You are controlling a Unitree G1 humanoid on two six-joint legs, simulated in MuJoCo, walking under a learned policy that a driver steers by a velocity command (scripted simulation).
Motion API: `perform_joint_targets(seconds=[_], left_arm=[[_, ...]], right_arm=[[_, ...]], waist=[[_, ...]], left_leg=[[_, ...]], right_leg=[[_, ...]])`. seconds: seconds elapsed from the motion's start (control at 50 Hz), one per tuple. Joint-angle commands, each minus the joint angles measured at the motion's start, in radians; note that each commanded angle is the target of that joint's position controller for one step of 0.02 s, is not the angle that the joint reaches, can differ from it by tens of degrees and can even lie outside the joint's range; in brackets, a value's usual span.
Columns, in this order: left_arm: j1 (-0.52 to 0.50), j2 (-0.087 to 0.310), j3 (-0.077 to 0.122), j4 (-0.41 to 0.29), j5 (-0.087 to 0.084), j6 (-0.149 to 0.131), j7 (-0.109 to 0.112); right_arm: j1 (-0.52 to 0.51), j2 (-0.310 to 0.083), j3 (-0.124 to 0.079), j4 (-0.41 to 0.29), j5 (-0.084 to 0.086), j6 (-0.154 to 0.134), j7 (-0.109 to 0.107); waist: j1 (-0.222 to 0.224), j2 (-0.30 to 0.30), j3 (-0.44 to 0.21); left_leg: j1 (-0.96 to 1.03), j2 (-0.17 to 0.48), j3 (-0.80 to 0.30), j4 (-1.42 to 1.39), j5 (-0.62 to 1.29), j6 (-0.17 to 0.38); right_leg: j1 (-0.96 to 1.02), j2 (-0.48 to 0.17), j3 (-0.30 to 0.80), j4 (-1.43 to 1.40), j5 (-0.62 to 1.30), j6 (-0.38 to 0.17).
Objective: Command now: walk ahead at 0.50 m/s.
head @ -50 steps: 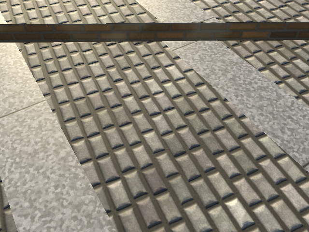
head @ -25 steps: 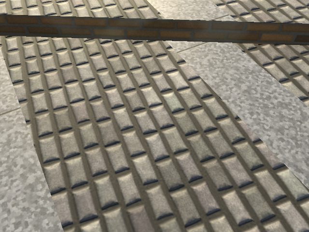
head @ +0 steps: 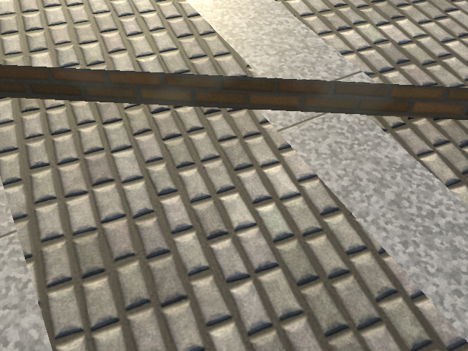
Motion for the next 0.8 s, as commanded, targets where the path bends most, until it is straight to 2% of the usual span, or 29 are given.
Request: perform_joint_targets(seconds=[0.02, 0.12, 0.18, 0.22, 0.26, 0.28, 0.3, 0.32, 0.34, 0.36, 0.38, 0.4, 0.42, 0.44, 0.46, 0.48, 0.52, 0.56, 0.66, 0.76, 0.8], left_arm=[[-0.053, 0.03, 0.009, -0.053, 0.004, -0.006, -0.004], [-0.193, 0.017, -0.002, -0.09, -0.008, -0.008, -0.023], [-0.26, 0.018, -0.01, -0.116, -0.016, -0.015, -0.041], [-0.274, 0.029, -0.01, -0.131, -0.018, -0.024, -0.052], [-0.208, 0.06, 0.003, -0.12, -0.018, -0.031, -0.056], [-0.101, 0.088, 0.021, -0.086, -0.014, -0.033, -0.055], [0.084, 0.138, 0.048, -0.029, -0.013, -0.035, -0.049], [0.254, 0.228, 0.071, 0.0, 0.004, -0.033, -0.041], [0.311, 0.233, 0.064, 0.017, -0.001, -0.026, -0.045], [0.27, 0.154, 0.04, 0.014, -0.008, -0.029, -0.045], [0.167, 0.116, 0.027, -0.012, -0.01, -0.032, -0.044], [0.087, 0.084, 0.016, -0.03, 0.001, -0.034, -0.046], [0.044, 0.054, 0.008, -0.036, 0.011, -0.037, -0.049], [0.041, 0.031, 0.001, -0.028, 0.017, -0.039, -0.051], [0.062, 0.029, 0.001, -0.015, 0.016, -0.039, -0.049], [0.082, 0.043, 0.003, -0.006, 0.012, -0.04, -0.045], [0.124, 0.081, 0.009, 0.009, 0.011, -0.041, -0.032], [0.162, 0.09, 0.009, 0.021, 0.01, -0.035, -0.02], [0.238, 0.098, 0.006, 0.039, 0.002, -0.031, -0.011], [0.328, 0.103, 0.011, 0.084, -0.003, -0.01, -0.007], [0.327, 0.116, 0.019, 0.09, -0.005, -0.001, -0.002]], right_arm=[[-0.016, -0.144, -0.026, -0.042, 0.009, -0.016, -0.02], [0.056, -0.144, -0.026, 0.007, 0.017, -0.014, -0.023], [0.093, -0.149, -0.032, 0.035, 0.019, -0.006, -0.02], [0.093, -0.163, -0.039, 0.047, 0.022, 0.002, -0.021], [0.065, -0.18, -0.047, 0.047, 0.023, 0.01, -0.023], [0.043, -0.175, -0.045, 0.041, 0.027, 0.013, -0.025], [0.023, -0.152, -0.035, 0.031, 0.023, 0.014, -0.024], [0.073, -0.089, -0.014, 0.008, 0.012, 0.004, -0.019], [0.12, -0.014, 0.013, 0.01, 0.014, -0.023, -0.01], [0.039, -0.112, -0.015, 0.001, 0.04, -0.041, -0.006], [-0.048, -0.152, -0.025, -0.028, 0.049, -0.05, -0.008], [-0.094, -0.151, -0.029, -0.035, 0.041, -0.049, -0.018], [-0.1, -0.137, -0.036, -0.034, 0.029, -0.04, -0.024], [-0.078, -0.111, -0.036, -0.031, 0.026, -0.026, -0.026], [-0.061, -0.087, -0.035, -0.028, 0.026, -0.015, -0.027], [-0.061, -0.077, -0.035, -0.029, 0.025, -0.006, -0.028], [-0.135, -0.088, -0.038, -0.057, 0.015, 0.004, -0.029], [-0.214, -0.087, -0.038, -0.087, 0.009, 0.005, -0.025], [-0.382, -0.067, -0.021, -0.131, 0.017, -0.001, -0.005], [-0.52, -0.073, -0.005, -0.184, 0.027, -0.011, 0.023], [-0.528, -0.086, -0.004, -0.198, 0.03, -0.018, 0.035]], waist=[[0.033, 0.079, 0.015], [-0.01, 0.102, 0.072], [-0.033, 0.108, 0.11], [-0.026, 0.118, 0.119], [0.017, 0.141, 0.082], [0.072, 0.142, 0.023], [0.15, 0.122, -0.084], [0.168, -0.038, -0.245], [0.148, -0.241, -0.358], [0.157, -0.171, -0.272], [0.136, -0.125, -0.152], [0.103, -0.052, -0.093], [0.069, -0.039, -0.05], [0.042, -0.051, -0.047], [0.032, -0.057, -0.039], [0.026, -0.053, -0.021], [0.034, -0.029, 0.016], [0.048, -0.018, 0.036], [0.096, -0.024, 0.077], [0.131, -0.021, 0.127], [0.114, -0.031, 0.12]], left_leg=[[0.077, 0.274, -0.224, -0.194, 0.093, 0.135], [0.112, 0.253, -0.142, -0.193, 0.098, 0.112], [0.193, 0.282, -0.135, -0.16, 0.108, 0.111], [0.239, 0.307, -0.142, -0.118, 0.155, 0.102], [0.255, 0.312, -0.133, -0.033, 0.338, 0.081], [0.239, 0.281, -0.103, 0.077, 0.511, 0.064], [0.14, 0.231, -0.062, 0.282, 0.555, 0.035], [-0.2, 0.13, 0.001, 0.663, 0.268, -0.026], [-0.456, -0.008, -0.095, 0.922, -0.401, -0.054], [-0.568, 0.048, -0.186, 1.033, -0.393, -0.028], [-0.601, 0.1, -0.151, 1.024, -0.294, -0.009], [-0.552, 0.145, -0.131, 0.974, -0.195, -0.006], [-0.496, 0.174, -0.13, 0.916, -0.138, -0.008], [-0.439, 0.193, -0.134, 0.883, -0.108, -0.007], [-0.418, 0.199, -0.13, 0.854, -0.099, -0.009], [-0.426, 0.204, -0.123, 0.821, -0.084, -0.014], [-0.49, 0.208, -0.113, 0.732, -0.007, -0.034], [-0.539, 0.204, -0.109, 0.615, 0.093, -0.051], [-0.479, 0.151, -0.062, 0.342, 0.292, -0.045], [-0.534, 0.127, -0.054, 0.22, 0.223, -0.029], [-0.504, 0.114, -0.048, 0.191, 0.153, -0.008]], right_leg=[[-0.075, -0.018, 0.027, -0.142, 0.158, 0.015], [-0.013, 0.021, -0.013, -0.336, 0.259, 0.03], [-0.019, 0.027, -0.028, -0.398, 0.199, 0.016], [0.001, 0.034, -0.035, -0.433, 0.121, -0.006], [0.131, 0.066, -0.066, -0.465, 0.052, -0.034], [0.286, 0.102, -0.097, -0.479, 0.05, -0.053], [0.546, 0.086, -0.071, -0.452, 0.074, -0.09], [0.938, -0.154, 0.254, -0.445, 0.041, -0.204], [1.108, -0.297, 0.654, -0.61, -0.126, -0.293], [1.048, -0.263, 0.613, -0.641, -0.198, -0.249], [0.903, -0.232, 0.464, -0.659, -0.127, -0.209], [0.755, -0.196, 0.361, -0.688, -0.04, -0.189], [0.642, -0.161, 0.284, -0.718, 0.036, -0.178], [0.583, -0.138, 0.238, -0.743, 0.069, -0.173], [0.556, -0.127, 0.209, -0.761, 0.09, -0.176], [0.538, -0.123, 0.183, -0.777, 0.123, -0.18], [0.535, -0.127, 0.153, -0.802, 0.185, -0.185], [0.556, -0.12, 0.123, -0.811, 0.232, -0.176], [0.579, -0.078, 0.041, -0.833, 0.218, -0.129], [0.76, -0.136, 0.042, -0.778, 0.254, -0.137], [0.811, -0.162, 0.044, -0.729, 0.342, -0.129]])
Velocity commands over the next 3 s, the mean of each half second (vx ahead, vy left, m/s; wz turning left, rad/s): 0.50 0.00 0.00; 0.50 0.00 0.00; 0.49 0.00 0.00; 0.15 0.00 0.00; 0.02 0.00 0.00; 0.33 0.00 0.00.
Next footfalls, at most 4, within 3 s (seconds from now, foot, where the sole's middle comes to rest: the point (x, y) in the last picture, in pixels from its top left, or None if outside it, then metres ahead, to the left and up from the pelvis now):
0.30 right None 0.34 -0.17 -0.79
0.88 left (210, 297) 0.68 0.05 -0.79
1.42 right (280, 217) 0.97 -0.20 -0.79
1.86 left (222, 207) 1.02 0.00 -0.79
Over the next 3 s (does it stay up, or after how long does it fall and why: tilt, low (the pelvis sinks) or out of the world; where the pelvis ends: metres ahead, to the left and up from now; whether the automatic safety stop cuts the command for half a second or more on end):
stays up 1.09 -0.07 -0.01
